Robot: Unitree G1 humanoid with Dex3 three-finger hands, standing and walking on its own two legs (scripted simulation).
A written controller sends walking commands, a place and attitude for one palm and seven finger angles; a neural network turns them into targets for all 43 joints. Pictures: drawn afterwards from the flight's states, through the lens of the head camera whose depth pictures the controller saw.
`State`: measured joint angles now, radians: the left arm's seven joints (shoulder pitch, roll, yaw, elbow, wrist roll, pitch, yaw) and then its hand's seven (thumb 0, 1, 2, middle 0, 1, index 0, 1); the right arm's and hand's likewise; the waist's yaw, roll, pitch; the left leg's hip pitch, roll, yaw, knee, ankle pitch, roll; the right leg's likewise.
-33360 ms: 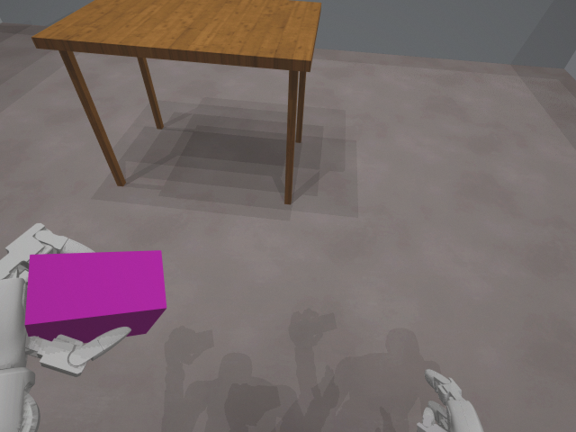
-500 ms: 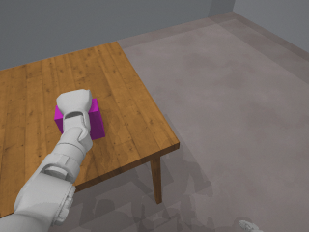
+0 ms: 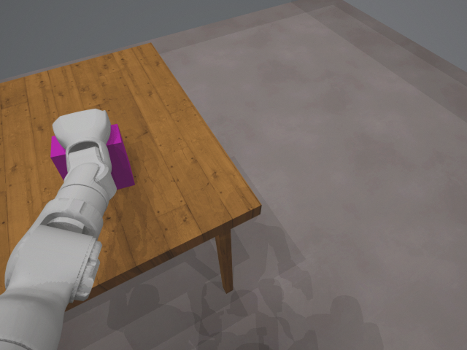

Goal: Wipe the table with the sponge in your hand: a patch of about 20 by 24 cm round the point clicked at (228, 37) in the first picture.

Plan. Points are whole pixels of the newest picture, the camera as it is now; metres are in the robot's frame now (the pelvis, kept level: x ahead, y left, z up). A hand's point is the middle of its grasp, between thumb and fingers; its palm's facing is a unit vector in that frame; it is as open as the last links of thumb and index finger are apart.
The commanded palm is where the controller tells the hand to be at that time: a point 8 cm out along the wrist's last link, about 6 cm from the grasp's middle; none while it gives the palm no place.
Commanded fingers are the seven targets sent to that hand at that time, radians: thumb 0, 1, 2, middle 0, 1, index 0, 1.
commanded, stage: wipe forward along the third lane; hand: left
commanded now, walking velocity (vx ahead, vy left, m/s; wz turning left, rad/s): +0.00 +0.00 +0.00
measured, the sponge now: (98, 168) +0.45 +0.26 +0.02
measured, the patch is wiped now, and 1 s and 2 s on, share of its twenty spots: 1.00 1.00 1.00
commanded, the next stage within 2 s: wipe back along the third lane in 0.04 s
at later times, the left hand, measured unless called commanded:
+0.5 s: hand (90, 152) +0.46 +0.26 +0.06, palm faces -0.04 +0.02 -1.00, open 10.3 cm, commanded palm +0.42 +0.25 +0.10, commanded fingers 0.00 0.10 1.30 -1.20 -1.60 -1.20 -1.60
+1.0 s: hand (94, 176) +0.40 +0.24 +0.06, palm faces +0.00 -0.01 -1.00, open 10.3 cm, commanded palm +0.37 +0.22 +0.09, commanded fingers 0.00 0.10 1.30 -1.20 -1.60 -1.20 -1.60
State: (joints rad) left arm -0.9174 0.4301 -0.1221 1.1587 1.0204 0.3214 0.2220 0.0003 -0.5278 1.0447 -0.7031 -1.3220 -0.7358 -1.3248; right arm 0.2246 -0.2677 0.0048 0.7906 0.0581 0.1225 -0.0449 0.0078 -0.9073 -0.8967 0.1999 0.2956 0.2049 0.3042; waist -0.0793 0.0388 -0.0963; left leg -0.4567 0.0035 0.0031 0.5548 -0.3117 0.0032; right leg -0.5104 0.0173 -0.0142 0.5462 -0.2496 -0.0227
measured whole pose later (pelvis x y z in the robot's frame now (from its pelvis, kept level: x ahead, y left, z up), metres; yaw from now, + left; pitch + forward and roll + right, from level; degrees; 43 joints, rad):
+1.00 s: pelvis +0.03 +0.01 +0.00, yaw +1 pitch +7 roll +0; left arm -0.53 0.27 -0.29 0.61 0.99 0.54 0.20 0.00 -0.51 1.04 -0.68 -1.33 -0.71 -1.34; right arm 0.07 -0.26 0.02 0.70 0.07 0.20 -0.02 0.01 -0.91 -0.90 0.20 0.30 0.20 0.30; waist 0.05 0.05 -0.11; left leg -0.28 -0.02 -0.01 0.51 -0.34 0.02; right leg -0.33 0.00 -0.02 0.52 -0.30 -0.01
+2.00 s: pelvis +0.01 -0.01 +0.00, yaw +0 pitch +1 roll +1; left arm -0.25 0.25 -0.33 0.27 0.98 0.62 0.16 -0.01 -0.50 1.04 -0.67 -1.34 -0.70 -1.34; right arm 0.02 -0.26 0.04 0.68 0.08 0.18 -0.01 0.01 -0.91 -0.90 0.20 0.30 0.20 0.30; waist 0.07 0.08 -0.08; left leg -0.20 0.00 0.01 0.50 -0.33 -0.01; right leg -0.28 0.02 0.00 0.56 -0.30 -0.04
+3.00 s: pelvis +0.00 +0.00 +0.01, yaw +1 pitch +2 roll +0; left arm -0.25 0.41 -0.16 0.34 0.98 0.41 0.09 -0.02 -0.51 1.04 -0.69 -1.33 -0.72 -1.34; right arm 0.07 -0.27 0.03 0.71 0.06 0.11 -0.08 0.01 -0.91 -0.90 0.20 0.30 0.20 0.30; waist 0.08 0.06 -0.04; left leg -0.21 0.00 -0.01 0.48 -0.30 0.00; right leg -0.28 0.01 -0.02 0.50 -0.26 -0.03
